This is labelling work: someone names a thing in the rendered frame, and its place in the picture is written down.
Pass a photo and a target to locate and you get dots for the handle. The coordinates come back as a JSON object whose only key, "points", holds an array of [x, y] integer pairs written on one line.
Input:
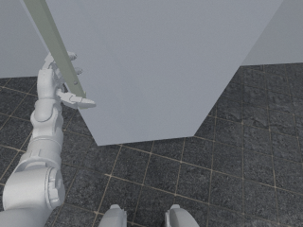
{"points": [[44, 21]]}

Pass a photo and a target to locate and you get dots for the robot left hand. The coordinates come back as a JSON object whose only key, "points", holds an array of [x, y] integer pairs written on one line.
{"points": [[49, 81]]}

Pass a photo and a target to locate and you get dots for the left robot shin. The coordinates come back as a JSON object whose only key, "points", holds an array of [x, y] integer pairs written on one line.
{"points": [[114, 206]]}

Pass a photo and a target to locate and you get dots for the robot left upper arm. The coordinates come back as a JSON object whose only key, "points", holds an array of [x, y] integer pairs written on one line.
{"points": [[31, 196]]}

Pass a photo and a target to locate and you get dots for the robot shin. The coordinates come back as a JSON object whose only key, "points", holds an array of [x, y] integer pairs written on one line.
{"points": [[114, 206], [175, 206]]}

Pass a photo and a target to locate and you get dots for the left robot forearm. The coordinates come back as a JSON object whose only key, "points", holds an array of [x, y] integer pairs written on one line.
{"points": [[45, 144]]}

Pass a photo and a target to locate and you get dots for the right robot shin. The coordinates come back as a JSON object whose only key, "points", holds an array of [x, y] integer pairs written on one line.
{"points": [[175, 206]]}

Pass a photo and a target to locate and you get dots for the fridge door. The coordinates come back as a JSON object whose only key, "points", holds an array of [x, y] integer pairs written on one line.
{"points": [[155, 68]]}

